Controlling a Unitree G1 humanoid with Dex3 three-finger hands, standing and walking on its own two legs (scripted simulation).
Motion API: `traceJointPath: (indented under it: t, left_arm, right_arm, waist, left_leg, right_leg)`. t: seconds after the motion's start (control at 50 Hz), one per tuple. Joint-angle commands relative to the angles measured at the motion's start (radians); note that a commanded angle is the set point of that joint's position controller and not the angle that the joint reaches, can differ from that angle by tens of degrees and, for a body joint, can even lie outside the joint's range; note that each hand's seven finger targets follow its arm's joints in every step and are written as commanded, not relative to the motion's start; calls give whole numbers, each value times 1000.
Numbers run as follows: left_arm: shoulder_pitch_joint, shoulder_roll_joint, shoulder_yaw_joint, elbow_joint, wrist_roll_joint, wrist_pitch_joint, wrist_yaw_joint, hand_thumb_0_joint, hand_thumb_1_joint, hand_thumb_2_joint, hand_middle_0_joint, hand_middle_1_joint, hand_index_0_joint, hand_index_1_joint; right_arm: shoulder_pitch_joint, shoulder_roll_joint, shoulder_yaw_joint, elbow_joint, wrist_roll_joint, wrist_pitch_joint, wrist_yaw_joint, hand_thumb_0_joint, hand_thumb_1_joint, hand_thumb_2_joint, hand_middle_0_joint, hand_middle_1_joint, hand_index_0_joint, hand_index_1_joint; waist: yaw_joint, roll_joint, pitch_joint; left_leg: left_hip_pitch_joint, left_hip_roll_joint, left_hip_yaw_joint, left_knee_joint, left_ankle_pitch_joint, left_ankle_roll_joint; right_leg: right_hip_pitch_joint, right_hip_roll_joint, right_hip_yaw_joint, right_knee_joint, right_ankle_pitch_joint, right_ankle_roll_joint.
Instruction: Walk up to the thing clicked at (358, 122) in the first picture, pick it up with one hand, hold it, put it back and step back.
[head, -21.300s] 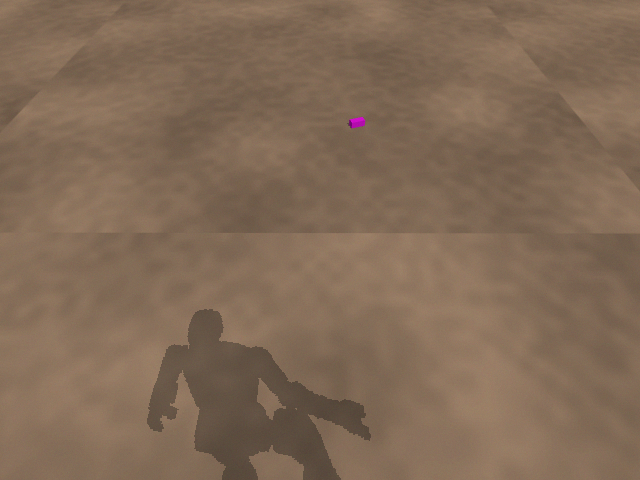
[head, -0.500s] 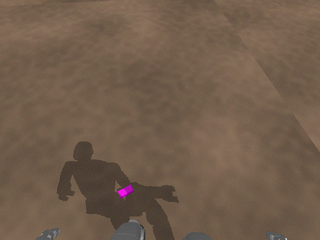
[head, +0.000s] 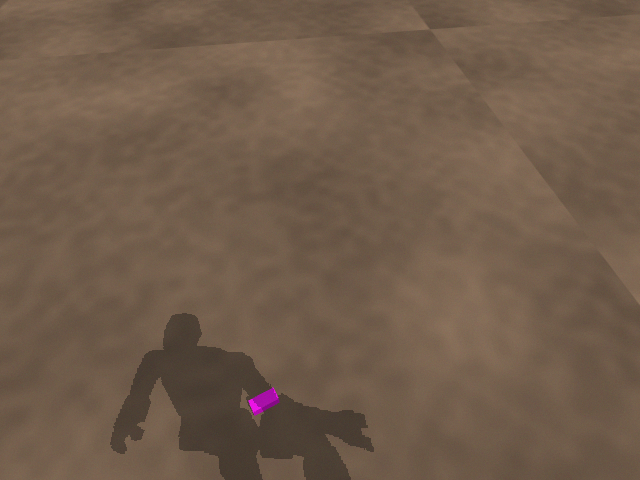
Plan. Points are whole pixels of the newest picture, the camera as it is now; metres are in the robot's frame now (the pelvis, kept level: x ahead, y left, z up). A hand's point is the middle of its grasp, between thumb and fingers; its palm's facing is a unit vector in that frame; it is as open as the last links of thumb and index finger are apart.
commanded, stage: walk up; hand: left
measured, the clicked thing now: (264, 401) +0.44 +0.22 -0.74
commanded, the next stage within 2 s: stand in 0.02 s
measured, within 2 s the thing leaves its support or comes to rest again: neither
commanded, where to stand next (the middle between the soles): +0.05 -0.02 m, yaw -1 degrees
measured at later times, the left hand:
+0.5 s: hand out of the picture +0.14 +0.22 -0.12, palm faces -0.05 -0.94 -0.33, open 7.4 cm
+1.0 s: hand out of the picture +0.12 +0.24 -0.13, palm faces -0.03 -0.94 -0.35, open 7.4 cm
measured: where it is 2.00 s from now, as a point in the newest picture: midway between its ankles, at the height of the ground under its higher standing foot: outside the picture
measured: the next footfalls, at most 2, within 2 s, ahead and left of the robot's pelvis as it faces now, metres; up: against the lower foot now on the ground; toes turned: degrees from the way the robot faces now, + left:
right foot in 0.18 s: +0.11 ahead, -0.14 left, +0.00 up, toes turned -1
right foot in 1.70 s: -0.10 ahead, -0.12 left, +0.00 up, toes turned -2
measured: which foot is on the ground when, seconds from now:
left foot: down 0.00-1.00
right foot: up 0.00-0.16, down 0.18-1.00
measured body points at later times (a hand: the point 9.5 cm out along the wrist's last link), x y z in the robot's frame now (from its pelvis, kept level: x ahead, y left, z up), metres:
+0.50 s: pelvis +0.02 -0.02 +0.02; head +0.02 -0.03 +0.47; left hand +0.14 +0.27 -0.10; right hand +0.09 -0.32 -0.11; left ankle +0.03 +0.12 -0.72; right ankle +0.07 -0.13 -0.72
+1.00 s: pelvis +0.03 -0.02 +0.02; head +0.04 -0.02 +0.47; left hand +0.12 +0.29 -0.11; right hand +0.11 -0.32 -0.11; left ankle +0.03 +0.12 -0.72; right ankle +0.07 -0.13 -0.72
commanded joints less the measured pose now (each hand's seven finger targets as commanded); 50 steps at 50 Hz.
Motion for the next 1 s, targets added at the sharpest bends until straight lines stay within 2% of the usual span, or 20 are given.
traceJointPath:
  t: [0.0, 0.02, 0.06, 0.1, 0.12, 0.14, 0.16, 0.18, 0.2, 0.24, 0.36, 0.42, 0.46, 0.52, 0.56, 0.68, 0.72, 0.88, 0.94, 0.98]
  left_arm:
    - [-221, 159, 30, -131, -40, -20, 42, 0, 900, 900, -200, -300, -200, -300]
    - [-163, 129, 21, -123, -54, -21, 46, 0, 900, 900, -200, -300, -200, -300]
    - [-25, 122, 21, -59, -48, -23, 41, 0, 900, 900, -200, -300, -200, -300]
    - [-5, 121, 23, -22, -38, -24, 30, 0, 900, 900, -200, -300, -200, -300]
    - [11, 107, 21, -5, -36, -25, 30, 0, 900, 900, -200, -300, -200, -300]
    - [-6, 130, 19, 3, -23, -28, 32, 0, 900, 900, -200, -300, -200, -300]
    - [-70, 195, 27, -9, -5, -29, 32, 0, 900, 900, -200, -300, -200, -300]
    - [-161, 251, 28, -38, -1, -34, 34, 0, 900, 900, -200, -300, -200, -300]
    - [-182, 243, 19, -14, -14, -28, 26, 0, 900, 900, -200, -300, -200, -300]
    - [-239, 198, -5, -6, -20, -18, 17, 0, 900, 900, -200, -300, -200, -300]
    - [-243, 176, -13, 46, -27, -25, 16, 0, 900, 900, -200, -300, -200, -300]
    - [-260, 156, -18, 58, -30, -34, 16, 0, 900, 900, -200, -300, -200, -300]
    - [-258, 155, -20, 71, -30, -38, 17, 0, 900, 900, -200, -300, -200, -300]
    - [-286, 154, -20, 79, -30, -33, 19, 0, 900, 900, -200, -300, -200, -300]
    - [-294, 149, -21, 86, -30, -30, 19, 0, 900, 900, -200, -300, -200, -300]
    - [-301, 157, -23, 106, -29, -26, 20, 0, 900, 900, -200, -300, -200, -300]
    - [-295, 155, -27, 113, -27, -28, 20, 0, 900, 900, -200, -300, -200, -300]
    - [-278, 151, -30, 133, -29, -23, 20, 0, 900, 900, -200, -300, -200, -300]
    - [-282, 151, -29, 130, -28, -24, 22, 0, 900, 900, -200, -300, -200, -300]
    - [-282, 150, -31, 134, -26, -22, 22, 0, 900, 900, -200, -300, -200, -300]
  right_arm:
    - [0, -234, -58, -90, 7, -65, -43, 0, -900, -900, 200, 300, 200, 300]
    - [-41, -195, -38, -119, 7, -64, -52, 0, -900, -900, 200, 300, 200, 300]
    - [-103, -215, -34, -116, 14, -60, -67, 0, -900, -900, 200, 300, 200, 300]
    - [-132, -212, -30, -113, 19, -52, -60, 0, -900, -900, 200, 300, 200, 300]
    - [-138, -204, -28, -100, 23, -41, -57, 0, -900, -900, 200, 300, 200, 300]
    - [-128, -178, -17, -89, 33, -31, -53, 0, -900, -900, 200, 300, 200, 300]
    - [-99, -145, -4, -86, 40, -29, -51, 0, -900, -900, 200, 300, 200, 300]
    - [-95, -138, 2, -79, 43, -22, -50, 0, -900, -900, 200, 300, 200, 300]
    - [-68, -142, -2, -42, 43, -10, -50, 0, -900, -900, 200, 300, 200, 300]
    - [-88, -156, -1, -2, 29, -7, -38, 0, -900, -900, 200, 300, 200, 300]
    - [-132, -156, 7, 40, 19, -28, -32, 0, -900, -900, 200, 300, 200, 300]
    - [-149, -153, 9, 51, 20, -38, -35, 0, -900, -900, 200, 300, 200, 300]
    - [-155, -146, 13, 65, 24, -38, -36, 0, -900, -900, 200, 300, 200, 300]
    - [-161, -150, 15, 81, 22, -33, -37, 0, -900, -900, 200, 300, 200, 300]
    - [-169, -154, 16, 88, 22, -33, -38, 0, -900, -900, 200, 300, 200, 300]
    - [-167, -154, 22, 109, 20, -28, -40, 0, -900, -900, 200, 300, 200, 300]
    - [-173, -157, 20, 109, 21, -27, -40, 0, -900, -900, 200, 300, 200, 300]
    - [-185, -159, 26, 117, 23, -26, -43, 0, -900, -900, 200, 300, 200, 300]
    - [-181, -166, 25, 118, 22, -27, -44, 0, -900, -900, 200, 300, 200, 300]
    - [-182, -158, 27, 121, 21, -24, -44, 0, -900, -900, 200, 300, 200, 300]
  waist:
    - [-78, 8, -3]
    - [-50, 33, -32]
    - [17, 132, -71]
    - [16, 199, -118]
    - [24, 202, -139]
    - [18, 141, -132]
    - [-16, 37, -126]
    - [-59, -35, -100]
    - [-73, -12, -81]
    - [-66, -27, -19]
    - [-35, -9, -41]
    - [-34, 0, -129]
    - [-32, 2, -135]
    - [-35, 5, -112]
    - [-33, 23, -136]
    - [-33, 20, -120]
    - [-39, 15, -153]
    - [-33, 29, -133]
    - [-37, 29, -159]
    - [-38, 29, -127]
  left_leg:
    - [184, 404, -503, -268, 224, 259]
    - [194, 368, -363, -221, 524, 243]
    - [92, 304, -218, -198, 547, 177]
    - [111, 234, -146, -163, 512, 135]
    - [100, 217, -125, -112, 444, 110]
    - [10, 198, -128, -108, 286, 61]
    - [-71, 153, -113, -120, 98, 22]
    - [-56, 103, -98, -135, -111, 7]
    - [110, 93, -74, -161, -161, 19]
    - [127, 110, -109, -201, -125, 22]
    - [59, 138, -124, -271, -49, 12]
    - [103, 148, -114, -279, 85, 4]
    - [134, 150, -109, -279, 120, 0]
    - [115, 150, -106, -287, 79, -3]
    - [127, 159, -107, -296, 107, -6]
    - [111, 161, -106, -308, 82, -7]
    - [159, 165, -102, -291, 128, -3]
    - [148, 172, -107, -316, 131, -3]
    - [173, 176, -103, -304, 188, -3]
    - [152, 175, -107, -316, 145, -4]
  right_leg:
    - [-320, 69, 182, 231, -136, -21]
    - [-262, 66, 151, 215, -144, -22]
    - [-73, 22, 90, 26, -76, -6]
    - [31, 65, 14, -130, 57, 13]
    - [100, 74, 3, -271, 205, 11]
    - [193, 56, 41, -354, 373, 4]
    - [238, -18, 147, -352, 447, -24]
    - [131, -113, 284, -417, 269, -62]
    - [-67, -128, 270, -449, 52, -96]
    - [-98, -63, 217, -486, -131, -52]
    - [39, -35, 172, -467, 66, -21]
    - [132, -41, 145, -436, 288, -23]
    - [133, -41, 136, -434, 361, -21]
    - [115, -37, 138, -463, 267, -15]
    - [136, -35, 126, -446, 324, -17]
    - [128, -32, 125, -464, 267, -13]
    - [124, -37, 124, -462, 335, -14]
    - [125, -25, 103, -451, 352, -8]
    - [136, -31, 103, -444, 415, -8]
    - [117, -25, 103, -457, 345, -5]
